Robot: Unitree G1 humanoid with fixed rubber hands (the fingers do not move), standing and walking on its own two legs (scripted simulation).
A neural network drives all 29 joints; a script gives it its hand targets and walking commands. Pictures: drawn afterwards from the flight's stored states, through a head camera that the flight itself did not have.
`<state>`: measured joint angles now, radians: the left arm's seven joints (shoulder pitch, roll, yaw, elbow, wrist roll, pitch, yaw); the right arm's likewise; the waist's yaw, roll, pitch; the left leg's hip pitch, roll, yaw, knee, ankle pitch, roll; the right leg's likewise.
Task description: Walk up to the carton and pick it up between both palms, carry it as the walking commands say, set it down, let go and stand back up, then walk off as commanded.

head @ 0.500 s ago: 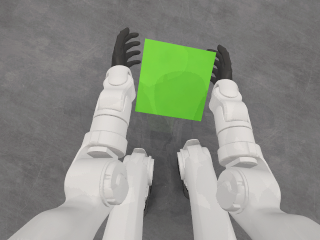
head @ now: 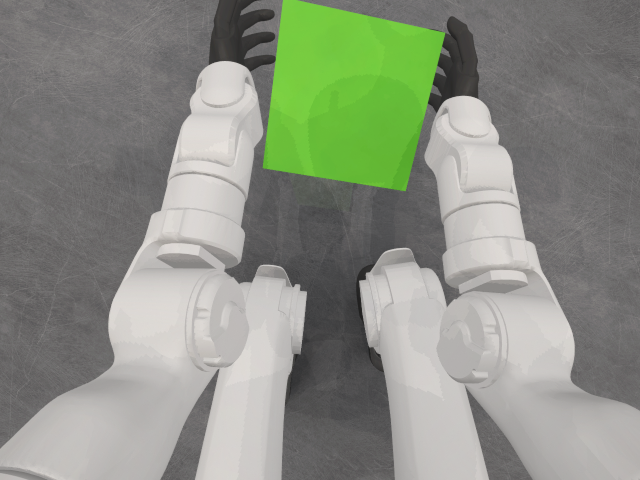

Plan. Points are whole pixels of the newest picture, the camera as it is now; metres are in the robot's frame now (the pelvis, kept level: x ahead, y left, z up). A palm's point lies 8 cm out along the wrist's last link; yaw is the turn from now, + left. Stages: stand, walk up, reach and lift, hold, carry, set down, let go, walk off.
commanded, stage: set down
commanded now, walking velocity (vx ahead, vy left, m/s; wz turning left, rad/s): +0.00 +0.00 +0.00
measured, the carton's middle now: (335, 102) +0.52 -0.04 -0.20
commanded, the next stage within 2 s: none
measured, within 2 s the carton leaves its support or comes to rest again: neither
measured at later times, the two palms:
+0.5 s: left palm (256, 85) +0.55 +0.06 -0.20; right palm (442, 94) +0.52 -0.17 -0.20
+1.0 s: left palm (259, 82) +0.55 +0.06 -0.20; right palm (446, 95) +0.52 -0.18 -0.20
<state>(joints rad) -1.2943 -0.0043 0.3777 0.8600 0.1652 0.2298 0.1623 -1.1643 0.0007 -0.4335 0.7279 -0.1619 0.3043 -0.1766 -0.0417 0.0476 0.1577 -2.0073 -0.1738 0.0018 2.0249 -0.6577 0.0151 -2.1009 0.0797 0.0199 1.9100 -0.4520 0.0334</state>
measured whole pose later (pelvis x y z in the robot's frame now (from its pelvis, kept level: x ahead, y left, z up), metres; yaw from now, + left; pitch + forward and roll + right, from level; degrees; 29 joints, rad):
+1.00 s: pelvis -0.01 +0.00 -0.06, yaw +1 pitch +28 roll -1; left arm -1.51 0.10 0.32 0.96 0.10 0.23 0.16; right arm -1.45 -0.17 -0.34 0.94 -0.02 0.25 -0.16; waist -0.08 0.03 0.48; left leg -2.06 -0.18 0.03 2.26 -0.70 0.02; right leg -2.16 0.08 0.01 2.14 -0.48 0.04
